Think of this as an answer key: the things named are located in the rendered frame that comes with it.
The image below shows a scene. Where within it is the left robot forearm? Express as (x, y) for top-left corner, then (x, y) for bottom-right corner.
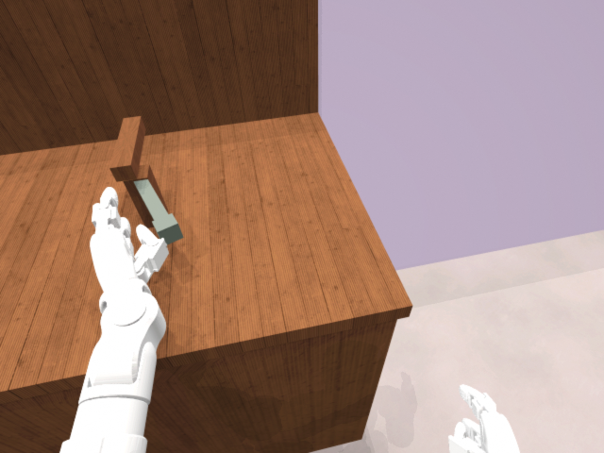
(59, 278), (166, 453)

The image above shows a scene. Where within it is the robot left hand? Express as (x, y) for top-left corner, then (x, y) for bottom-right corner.
(90, 187), (169, 292)

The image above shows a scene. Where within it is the tap lever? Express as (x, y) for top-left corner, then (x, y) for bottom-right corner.
(133, 179), (184, 244)

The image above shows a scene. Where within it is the robot right hand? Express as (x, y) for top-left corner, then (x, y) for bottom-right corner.
(448, 384), (520, 453)

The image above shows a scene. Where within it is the counter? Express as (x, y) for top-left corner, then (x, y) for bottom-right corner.
(0, 0), (412, 453)

